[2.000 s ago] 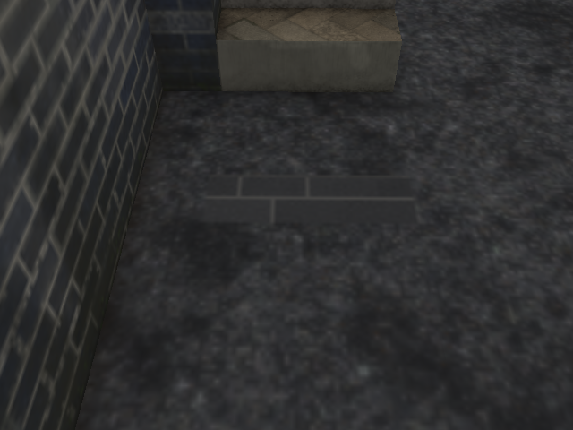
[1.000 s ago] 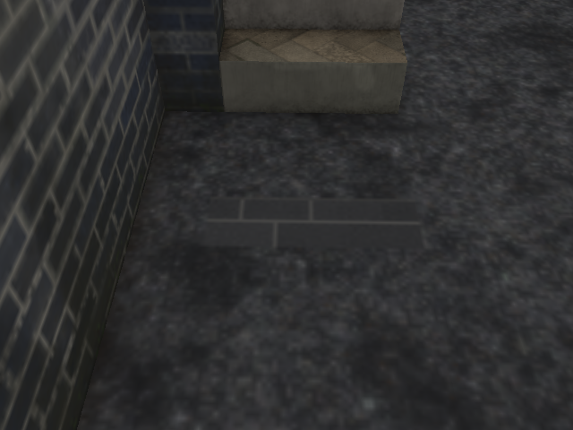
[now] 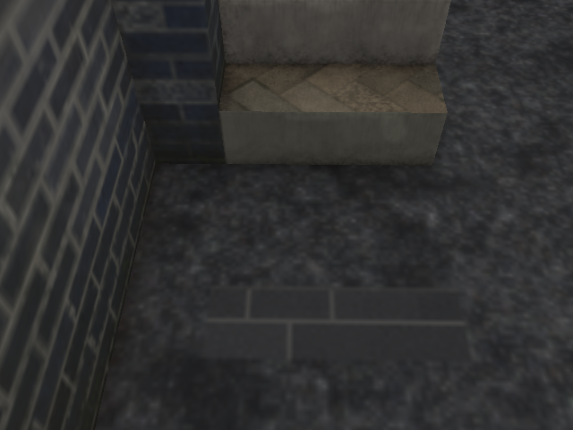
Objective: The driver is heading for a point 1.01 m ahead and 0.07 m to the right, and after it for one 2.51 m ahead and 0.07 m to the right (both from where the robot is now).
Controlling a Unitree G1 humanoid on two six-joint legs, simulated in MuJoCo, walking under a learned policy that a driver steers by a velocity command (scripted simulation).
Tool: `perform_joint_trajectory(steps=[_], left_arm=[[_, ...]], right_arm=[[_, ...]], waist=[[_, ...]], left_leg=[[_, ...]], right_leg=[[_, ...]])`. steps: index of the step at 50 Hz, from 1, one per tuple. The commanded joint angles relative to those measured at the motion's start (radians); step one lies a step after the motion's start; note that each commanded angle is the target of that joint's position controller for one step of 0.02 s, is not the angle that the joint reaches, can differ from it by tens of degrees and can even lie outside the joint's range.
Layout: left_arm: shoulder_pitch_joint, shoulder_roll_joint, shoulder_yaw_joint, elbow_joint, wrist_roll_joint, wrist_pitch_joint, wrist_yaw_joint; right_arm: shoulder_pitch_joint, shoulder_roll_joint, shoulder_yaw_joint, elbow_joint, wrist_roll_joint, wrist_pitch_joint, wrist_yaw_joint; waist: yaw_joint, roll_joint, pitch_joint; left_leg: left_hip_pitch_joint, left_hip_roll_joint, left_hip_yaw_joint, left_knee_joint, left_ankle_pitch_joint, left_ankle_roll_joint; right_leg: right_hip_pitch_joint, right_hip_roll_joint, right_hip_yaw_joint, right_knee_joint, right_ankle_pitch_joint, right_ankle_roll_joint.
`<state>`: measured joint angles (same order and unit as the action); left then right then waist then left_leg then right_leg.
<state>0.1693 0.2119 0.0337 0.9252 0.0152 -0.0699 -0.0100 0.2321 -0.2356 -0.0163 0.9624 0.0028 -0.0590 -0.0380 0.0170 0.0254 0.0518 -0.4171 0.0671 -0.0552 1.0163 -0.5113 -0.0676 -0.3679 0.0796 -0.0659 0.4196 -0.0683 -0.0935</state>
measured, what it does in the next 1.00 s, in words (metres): walks ahead: left foot, then left foot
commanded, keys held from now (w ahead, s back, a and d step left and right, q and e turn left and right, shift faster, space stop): no key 0.34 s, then w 0.66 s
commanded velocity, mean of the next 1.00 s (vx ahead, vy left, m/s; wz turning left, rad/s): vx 0.24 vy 0.00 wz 0.00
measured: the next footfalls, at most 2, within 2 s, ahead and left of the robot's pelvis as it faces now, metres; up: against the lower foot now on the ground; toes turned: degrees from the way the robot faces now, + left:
left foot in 0.14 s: +0.10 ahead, +0.13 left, +0.00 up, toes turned +1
left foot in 0.76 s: +0.26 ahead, +0.15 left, +0.00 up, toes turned +3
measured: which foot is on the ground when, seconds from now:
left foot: up 0.00-0.12, down 0.14-0.46, up 0.48-0.74, down 0.76-1.00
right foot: down 0.00-0.78, up 0.80-1.00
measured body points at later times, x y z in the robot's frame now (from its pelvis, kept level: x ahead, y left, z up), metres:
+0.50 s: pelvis +0.09 +0.00 +0.00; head +0.09 +0.00 +0.45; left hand +0.13 +0.25 -0.14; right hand +0.11 -0.26 -0.14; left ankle +0.06 +0.12 -0.73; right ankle +0.10 -0.07 -0.73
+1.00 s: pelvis +0.27 +0.05 +0.02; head +0.27 +0.07 +0.47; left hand +0.40 +0.31 -0.11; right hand +0.22 -0.22 -0.12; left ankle +0.22 +0.15 -0.73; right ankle +0.34 -0.13 -0.65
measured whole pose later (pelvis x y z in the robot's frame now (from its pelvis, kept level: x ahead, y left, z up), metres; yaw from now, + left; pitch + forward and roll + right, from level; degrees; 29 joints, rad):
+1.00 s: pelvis +0.27 +0.05 +0.02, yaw +0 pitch +0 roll -1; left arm 0.19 0.26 0.09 0.90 -0.03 -0.09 0.02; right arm 0.40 -0.23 -0.04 1.10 0.00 -0.12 0.00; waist -0.06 -0.03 -0.01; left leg -0.08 0.01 0.04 0.31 -0.24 0.03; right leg -0.62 -0.08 0.02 1.00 -0.15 -0.03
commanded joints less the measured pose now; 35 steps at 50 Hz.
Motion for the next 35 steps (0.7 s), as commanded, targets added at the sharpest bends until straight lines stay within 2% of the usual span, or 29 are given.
perform_joint_trajectory(steps=[1,2,4,6,7,8,9,10,12,13,15,17,18,20,21,22,24,26,27,29,30,32,35], left_arm=[[-0.023,0.124,0.031,-0.045,0.012,-0.008,0.02],[-0.027,0.127,0.033,-0.05,0.004,-0.002,0.025],[-0.056,0.123,0.034,-0.058,-0.015,0.015,0.036],[-0.05,0.079,0.024,-0.046,-0.029,0.027,0.045],[-0.021,0.06,0.021,-0.033,-0.028,0.027,0.047],[0.023,0.067,0.029,-0.027,-0.033,0.033,0.054],[0.049,0.066,0.03,-0.019,-0.03,0.035,0.06],[0.055,0.069,0.031,-0.015,-0.021,0.033,0.062],[0.07,0.073,0.033,0.003,-0.012,0.033,0.062],[0.077,0.077,0.035,0.01,-0.01,0.034,0.059],[0.069,0.074,0.035,0.019,-0.017,0.032,0.053],[0.054,0.069,0.035,0.022,-0.021,0.03,0.05],[0.061,0.065,0.036,0.031,-0.023,0.03,0.049],[0.069,0.082,0.048,0.038,-0.038,0.032,0.051],[0.08,0.087,0.053,0.04,-0.045,0.03,0.052],[0.094,0.087,0.055,0.039,-0.049,0.023,0.053],[0.167,0.097,0.063,0.051,-0.054,0.005,0.05],[0.217,0.133,0.075,0.043,-0.051,-0.007,0.044],[0.226,0.14,0.078,0.035,-0.043,-0.015,0.04],[0.236,0.146,0.081,0.017,-0.036,-0.028,0.033],[0.227,0.149,0.081,0.006,-0.039,-0.03,0.031],[0.203,0.154,0.081,-0.011,-0.046,-0.025,0.029],[0.171,0.174,0.084,-0.022,-0.055,-0.011,0.023]], right_arm=[[0.165,-0.019,0.001,0.019,-0.006,0.019,-0.012],[0.156,-0.033,-0.001,0.023,-0.004,0.023,-0.012],[0.142,-0.054,-0.007,0.03,-0.006,0.031,-0.008],[0.141,-0.06,-0.012,0.042,-0.029,0.033,-0.003],[0.138,-0.067,-0.011,0.039,-0.042,0.031,-0.002],[0.102,-0.116,-0.022,0.035,-0.041,0.026,-0.006],[0.042,-0.111,-0.022,0.03,-0.036,0.015,-0.01],[-0.001,-0.082,-0.016,0.026,-0.03,0.001,-0.01],[-0.022,-0.078,-0.022,0.041,-0.018,-0.022,0.0],[-0.01,-0.07,-0.022,0.05,-0.013,-0.029,0.003],[0.027,-0.064,-0.023,0.071,-0.007,-0.032,0.005],[0.048,-0.066,-0.025,0.086,-0.009,-0.03,0.004],[0.074,-0.064,-0.025,0.1,-0.008,-0.026,0.003],[0.079,-0.083,-0.035,0.105,0.004,-0.02,-0.003],[0.068,-0.086,-0.038,0.098,0.009,-0.021,-0.006],[0.057,-0.078,-0.037,0.088,0.014,-0.029,-0.008],[0.019,-0.049,-0.03,0.071,0.019,-0.056,-0.003],[-0.015,-0.05,-0.027,0.057,0.009,-0.077,0.007],[-0.031,-0.056,-0.026,0.051,0.014,-0.081,0.013],[-0.076,-0.077,-0.028,0.034,0.038,-0.084,0.025],[-0.098,-0.086,-0.03,0.027,0.041,-0.083,0.029],[-0.113,-0.077,-0.027,0.029,0.035,-0.079,0.038],[-0.065,-0.055,-0.02,0.063,0.023,-0.072,0.047]], waist=[[-0.049,-0.115,-0.143],[-0.046,-0.116,-0.148],[-0.058,-0.121,-0.112],[-0.075,-0.113,-0.057],[-0.066,-0.08,-0.018],[-0.019,0.025,0.044],[0.017,0.115,0.071],[0.029,0.134,0.056],[0.033,0.112,0.013],[0.026,0.081,0.0],[0.005,0.02,-0.015],[-0.009,0.001,-0.034],[-0.014,-0.006,-0.059],[-0.011,-0.021,-0.03],[-0.004,-0.036,0.0],[0.002,-0.062,0.031],[0.024,-0.13,0.045],[0.032,-0.16,0.033],[0.034,-0.154,0.027],[0.04,-0.111,0.017],[0.037,-0.085,0.013],[0.025,-0.058,0.005],[-0.016,-0.06,0.004]], left_leg=[[0.16,-0.003,0.028,-0.207,0.049,-0.001],[0.176,-0.002,0.029,-0.25,0.102,0.005],[0.239,-0.01,0.05,-0.35,0.225,0.028],[0.315,-0.026,0.078,-0.459,0.274,0.063],[0.301,0.009,0.038,-0.527,0.279,0.085],[0.136,0.038,-0.018,-0.608,0.127,0.119],[0.006,0.053,-0.065,-0.687,0.017,0.138],[-0.025,0.051,-0.072,-0.727,0.006,0.124],[0.018,0.035,-0.056,-0.724,0.106,0.087],[0.052,0.03,-0.048,-0.714,0.151,0.083],[0.125,0.015,-0.023,-0.684,0.245,0.078],[0.168,0.01,-0.01,-0.666,0.319,0.078],[0.185,0.002,0.001,-0.663,0.261,0.083],[0.152,-0.017,0.015,-0.622,0.068,0.11],[0.118,-0.017,0.015,-0.595,-0.018,0.126],[0.076,-0.018,0.019,-0.561,-0.049,0.135],[-0.031,-0.034,0.075,-0.436,0.055,0.131],[-0.114,-0.024,0.081,-0.33,0.075,0.135],[-0.151,-0.005,0.056,-0.263,0.023,0.138],[-0.241,0.034,0.017,-0.192,-0.032,0.146],[-0.256,0.047,0.012,-0.201,-0.009,0.146],[-0.199,0.045,0.035,-0.268,0.063,0.131],[0.037,-0.009,0.119,-0.414,0.232,0.095]], right_leg=[[0.031,-0.235,0.186,-0.154,0.251,-0.164],[0.027,-0.244,0.206,-0.175,0.105,-0.164],[-0.043,-0.236,0.228,-0.221,-0.239,-0.133],[-0.122,-0.189,0.215,-0.223,-0.464,-0.061],[-0.13,-0.159,0.204,-0.191,-0.5,-0.02],[-0.055,-0.107,0.148,-0.164,-0.487,0.011],[0.066,-0.095,0.134,-0.12,-0.41,0.024],[0.154,-0.096,0.131,-0.086,-0.314,0.026],[0.222,-0.096,0.12,-0.063,-0.192,0.017],[0.222,-0.101,0.123,-0.065,-0.16,0.013],[0.2,-0.105,0.13,-0.081,-0.117,0.005],[0.205,-0.107,0.13,-0.083,-0.05,0.004],[0.214,-0.097,0.122,-0.081,-0.113,0.001],[0.168,-0.081,0.122,-0.072,-0.393,-0.022],[0.132,-0.094,0.15,-0.088,-0.526,-0.04],[0.118,-0.121,0.197,-0.119,-0.598,-0.061],[0.216,-0.214,0.342,-0.208,-0.612,-0.116],[0.307,-0.323,0.502,-0.249,-0.499,-0.187],[0.337,-0.356,0.538,-0.251,-0.419,-0.211],[0.413,-0.377,0.527,-0.265,-0.317,-0.212],[0.426,-0.368,0.495,-0.272,-0.295,-0.196],[0.387,-0.32,0.401,-0.283,-0.267,-0.164],[0.216,-0.234,0.259,-0.255,-0.227,-0.132]])
Keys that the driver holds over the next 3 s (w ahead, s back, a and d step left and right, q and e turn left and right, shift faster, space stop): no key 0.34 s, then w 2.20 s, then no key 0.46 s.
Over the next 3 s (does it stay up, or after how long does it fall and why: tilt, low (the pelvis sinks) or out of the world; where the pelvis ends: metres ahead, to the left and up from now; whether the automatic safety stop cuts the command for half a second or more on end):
stays up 1.07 -0.09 0.02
